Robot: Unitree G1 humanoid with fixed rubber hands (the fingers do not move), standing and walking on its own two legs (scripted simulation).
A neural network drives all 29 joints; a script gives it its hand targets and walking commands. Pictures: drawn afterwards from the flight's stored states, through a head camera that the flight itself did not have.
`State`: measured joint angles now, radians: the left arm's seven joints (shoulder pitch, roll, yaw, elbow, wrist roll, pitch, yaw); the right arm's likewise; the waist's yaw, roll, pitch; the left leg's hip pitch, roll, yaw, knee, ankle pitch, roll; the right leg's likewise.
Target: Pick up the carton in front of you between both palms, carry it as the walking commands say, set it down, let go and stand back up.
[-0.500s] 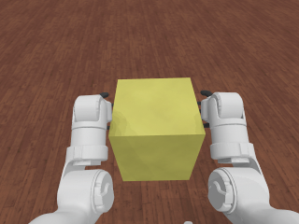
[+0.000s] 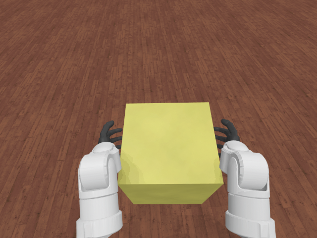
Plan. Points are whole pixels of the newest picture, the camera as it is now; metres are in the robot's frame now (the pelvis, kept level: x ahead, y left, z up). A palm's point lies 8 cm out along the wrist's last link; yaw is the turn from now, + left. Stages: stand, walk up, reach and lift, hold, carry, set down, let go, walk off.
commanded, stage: carry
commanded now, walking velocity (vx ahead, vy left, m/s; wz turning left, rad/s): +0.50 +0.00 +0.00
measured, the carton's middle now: (167, 158) +0.34 +0.00 +0.00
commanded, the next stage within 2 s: none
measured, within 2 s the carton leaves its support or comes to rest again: neither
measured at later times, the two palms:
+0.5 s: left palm (133, 77) +0.61 +0.10 +0.09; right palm (217, 77) +0.60 -0.18 +0.08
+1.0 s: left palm (134, 47) +0.83 +0.12 +0.08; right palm (201, 43) +0.83 -0.17 +0.09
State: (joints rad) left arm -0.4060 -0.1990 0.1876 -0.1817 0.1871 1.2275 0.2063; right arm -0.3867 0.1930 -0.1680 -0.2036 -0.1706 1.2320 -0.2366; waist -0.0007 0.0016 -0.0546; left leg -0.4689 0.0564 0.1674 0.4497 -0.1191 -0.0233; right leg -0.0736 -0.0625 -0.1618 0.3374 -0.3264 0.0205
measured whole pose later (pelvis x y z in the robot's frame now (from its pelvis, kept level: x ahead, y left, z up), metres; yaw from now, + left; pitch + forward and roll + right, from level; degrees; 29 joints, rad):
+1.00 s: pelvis +0.54 -0.02 -0.01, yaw -2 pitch +3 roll +1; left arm -0.34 -0.17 0.17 -0.12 0.13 1.23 0.27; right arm -0.36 0.18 -0.16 -0.07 -0.16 1.21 -0.23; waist 0.01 -0.05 -0.12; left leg -0.36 0.03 0.22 0.46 -0.15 0.06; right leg -0.17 -0.09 -0.13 0.49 -0.37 0.04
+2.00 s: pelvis +0.51 -0.04 -0.01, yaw -3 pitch +1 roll +0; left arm -0.25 -0.15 0.12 0.13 0.19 0.96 0.20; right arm -0.26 0.15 -0.11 0.14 -0.19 0.96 -0.20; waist 0.00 0.00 -0.12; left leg -0.39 0.10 0.19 0.52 -0.15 0.02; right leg -0.19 -0.05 -0.16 0.55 -0.38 -0.01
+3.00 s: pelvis +0.50 -0.03 +0.00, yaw -12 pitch -6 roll +0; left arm -0.23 -0.15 0.16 0.21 0.28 0.71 0.03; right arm -0.23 0.15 -0.21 0.26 -0.25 0.67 -0.02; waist 0.00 -0.04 0.05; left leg -0.15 0.03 -0.01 0.36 -0.10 -0.03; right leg -0.03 0.02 0.03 0.41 -0.27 -0.01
